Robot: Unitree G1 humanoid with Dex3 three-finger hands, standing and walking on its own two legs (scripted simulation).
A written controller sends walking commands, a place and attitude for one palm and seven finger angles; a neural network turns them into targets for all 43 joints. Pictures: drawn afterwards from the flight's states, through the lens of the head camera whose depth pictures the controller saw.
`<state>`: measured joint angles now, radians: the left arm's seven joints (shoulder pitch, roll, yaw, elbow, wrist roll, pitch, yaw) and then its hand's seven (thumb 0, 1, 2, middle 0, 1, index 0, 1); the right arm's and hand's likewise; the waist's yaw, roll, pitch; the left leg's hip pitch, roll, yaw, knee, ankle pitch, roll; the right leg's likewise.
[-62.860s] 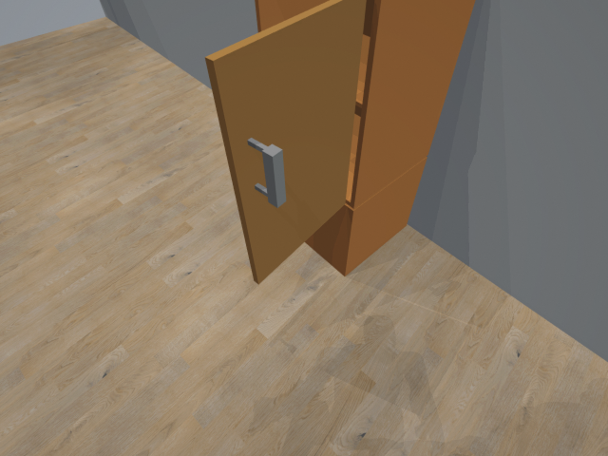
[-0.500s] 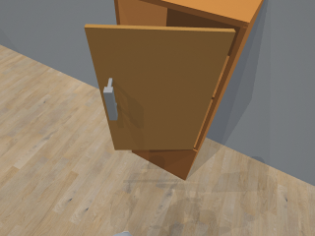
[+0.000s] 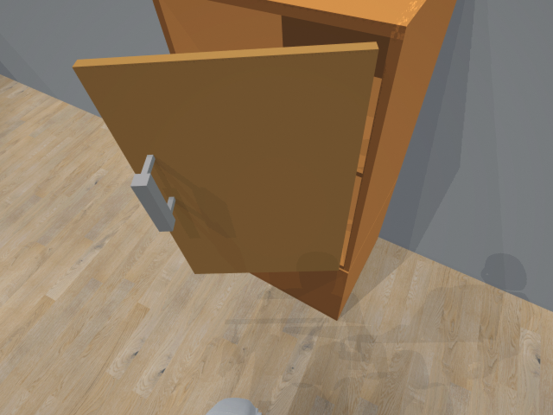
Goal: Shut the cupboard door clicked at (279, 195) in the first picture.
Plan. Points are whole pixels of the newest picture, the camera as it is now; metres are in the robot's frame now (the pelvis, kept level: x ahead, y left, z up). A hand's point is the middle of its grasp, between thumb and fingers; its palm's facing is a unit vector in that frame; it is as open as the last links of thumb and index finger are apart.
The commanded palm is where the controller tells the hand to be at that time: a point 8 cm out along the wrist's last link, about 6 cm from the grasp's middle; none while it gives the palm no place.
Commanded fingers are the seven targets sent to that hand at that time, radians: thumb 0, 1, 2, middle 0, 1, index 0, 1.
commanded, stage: come to a stop and stand still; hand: left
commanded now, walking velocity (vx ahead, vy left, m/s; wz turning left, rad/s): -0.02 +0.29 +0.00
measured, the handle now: (158, 194) +0.44 +0.24 +0.04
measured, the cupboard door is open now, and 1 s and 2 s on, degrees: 31 31 31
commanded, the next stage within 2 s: look again from close up in 0.66 s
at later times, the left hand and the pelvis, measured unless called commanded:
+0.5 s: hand out of the picture -0.04 +0.24 -0.17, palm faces +0.08 -0.97 -0.21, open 7.4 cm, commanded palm none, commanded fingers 0.00 0.90 0.90 -0.20 -0.30 -0.20 -0.30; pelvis -0.05 +0.05 +0.01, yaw +0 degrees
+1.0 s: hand out of the picture +0.02 +0.20 -0.16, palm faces -0.02 -0.97 -0.24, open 7.3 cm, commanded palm none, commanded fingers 0.00 0.90 0.90 -0.20 -0.30 -0.20 -0.30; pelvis -0.05 +0.02 +0.00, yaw -2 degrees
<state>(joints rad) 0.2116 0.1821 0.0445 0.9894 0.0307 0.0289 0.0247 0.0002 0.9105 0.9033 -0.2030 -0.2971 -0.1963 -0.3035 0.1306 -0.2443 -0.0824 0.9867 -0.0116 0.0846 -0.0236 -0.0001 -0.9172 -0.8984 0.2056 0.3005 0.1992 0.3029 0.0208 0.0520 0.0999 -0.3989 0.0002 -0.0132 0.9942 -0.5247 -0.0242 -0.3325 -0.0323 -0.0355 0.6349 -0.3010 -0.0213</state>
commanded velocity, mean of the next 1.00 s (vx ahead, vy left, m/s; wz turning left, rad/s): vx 0.04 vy -0.02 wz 0.00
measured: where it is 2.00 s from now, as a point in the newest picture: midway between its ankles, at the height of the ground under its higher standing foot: outside the picture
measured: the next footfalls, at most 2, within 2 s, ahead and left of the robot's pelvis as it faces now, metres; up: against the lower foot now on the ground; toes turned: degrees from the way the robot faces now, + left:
left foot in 0.42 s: -0.06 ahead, +0.17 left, +0.00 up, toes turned -1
right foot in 0.80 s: -0.03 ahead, -0.08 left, +0.00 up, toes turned -2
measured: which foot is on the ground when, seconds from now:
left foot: up 0.00-0.40, down 0.42-1.00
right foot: down 0.00-0.42, up 0.44-0.78, down 0.80-1.00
